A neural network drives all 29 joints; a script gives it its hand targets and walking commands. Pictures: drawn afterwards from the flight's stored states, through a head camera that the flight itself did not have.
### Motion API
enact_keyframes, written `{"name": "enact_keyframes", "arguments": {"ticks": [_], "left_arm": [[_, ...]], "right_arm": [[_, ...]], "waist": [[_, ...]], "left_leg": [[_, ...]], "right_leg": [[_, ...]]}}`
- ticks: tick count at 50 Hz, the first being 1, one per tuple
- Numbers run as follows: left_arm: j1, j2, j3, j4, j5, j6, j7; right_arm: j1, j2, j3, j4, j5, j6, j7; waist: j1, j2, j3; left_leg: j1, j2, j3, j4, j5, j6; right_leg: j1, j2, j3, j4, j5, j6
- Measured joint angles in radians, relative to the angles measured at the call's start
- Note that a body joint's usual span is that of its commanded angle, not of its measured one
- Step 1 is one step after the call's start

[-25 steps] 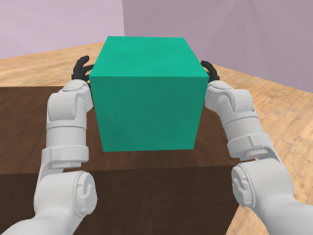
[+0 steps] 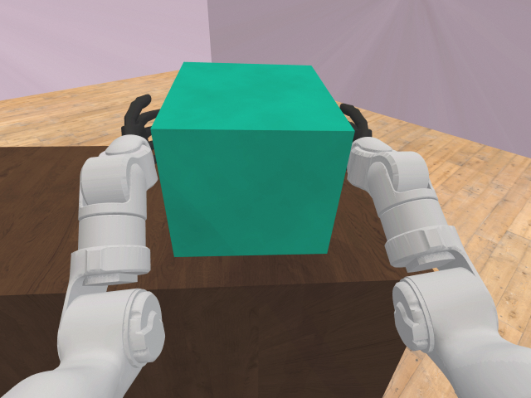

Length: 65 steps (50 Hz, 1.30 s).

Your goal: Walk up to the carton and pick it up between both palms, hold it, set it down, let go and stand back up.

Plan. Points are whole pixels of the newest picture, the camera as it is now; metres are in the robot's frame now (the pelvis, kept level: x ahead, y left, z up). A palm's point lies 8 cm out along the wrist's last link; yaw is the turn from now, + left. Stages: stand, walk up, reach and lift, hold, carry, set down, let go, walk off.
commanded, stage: hold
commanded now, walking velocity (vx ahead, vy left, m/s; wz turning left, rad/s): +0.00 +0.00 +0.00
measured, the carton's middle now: (250, 150) +0.42 +0.01 +0.25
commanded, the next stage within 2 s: set down in 0.04 s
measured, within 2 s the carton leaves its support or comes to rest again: neither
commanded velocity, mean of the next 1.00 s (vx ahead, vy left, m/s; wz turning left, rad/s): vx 0.00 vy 0.00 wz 0.00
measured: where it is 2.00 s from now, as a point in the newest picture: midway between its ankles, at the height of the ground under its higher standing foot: outside the picture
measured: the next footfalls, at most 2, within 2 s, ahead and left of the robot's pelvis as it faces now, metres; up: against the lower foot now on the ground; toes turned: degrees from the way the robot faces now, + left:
none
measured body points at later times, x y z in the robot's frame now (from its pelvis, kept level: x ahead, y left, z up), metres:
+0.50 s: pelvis +0.02 -0.01 +0.00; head -0.05 -0.01 +0.45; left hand +0.42 +0.17 +0.28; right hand +0.43 -0.14 +0.24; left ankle +0.04 +0.15 -0.74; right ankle +0.05 -0.12 -0.74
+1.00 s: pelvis +0.03 -0.01 +0.00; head -0.02 -0.01 +0.45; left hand +0.43 +0.18 +0.22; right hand +0.45 -0.13 +0.21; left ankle +0.04 +0.15 -0.74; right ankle +0.05 -0.12 -0.74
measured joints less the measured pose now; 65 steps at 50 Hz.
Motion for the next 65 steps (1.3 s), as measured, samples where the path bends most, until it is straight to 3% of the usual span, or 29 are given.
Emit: {"name": "enact_keyframes", "arguments": {"ticks": [8,15,24,33,41,65], "left_arm": [[-0.009,0.000,0.005,0.021,0.000,-0.030,-0.003],[-0.108,0.000,0.106,0.193,0.051,-0.133,-0.038],[-0.102,0.000,0.114,0.236,0.078,-0.235,-0.067],[0.019,-0.006,0.029,0.151,0.079,-0.273,-0.059],[0.090,-0.030,0.018,0.095,0.079,-0.286,-0.040],[0.084,-0.071,0.041,0.134,0.079,-0.315,0.000]], "right_arm": [[0.000,0.012,-0.023,0.007,-0.015,-0.024,0.002],[-0.004,0.073,-0.089,0.117,-0.111,-0.153,0.039],[-0.004,0.092,-0.104,0.188,-0.140,-0.282,0.057],[-0.005,0.057,-0.019,0.205,-0.120,-0.308,0.067],[-0.005,0.043,0.016,0.206,-0.114,-0.315,0.081],[-0.004,0.043,-0.035,0.328,-0.129,-0.421,0.141]], "waist": [[0.000,0.000,0.000],[0.006,0.000,0.000],[0.036,0.000,0.032],[0.035,0.000,0.073],[0.037,0.000,0.073],[0.058,0.000,0.076]], "left_leg": [[0.000,0.000,0.000,0.000,0.000,0.000],[0.004,0.000,0.000,-0.010,0.000,0.000],[0.040,0.000,0.000,-0.041,-0.001,0.000],[0.052,0.000,0.000,-0.053,-0.006,-0.006],[0.054,0.000,0.000,-0.053,-0.013,-0.006],[0.054,0.000,0.000,-0.053,-0.013,-0.006]], "right_leg": [[0.000,0.000,0.000,0.000,-0.001,0.000],[0.000,0.000,0.000,0.000,-0.006,0.000],[0.024,-0.002,-0.001,-0.005,-0.021,0.000],[0.034,-0.002,-0.001,-0.011,-0.030,0.000],[0.036,-0.002,-0.001,-0.013,-0.036,0.000],[0.036,-0.002,-0.001,-0.013,-0.036,0.000]]}}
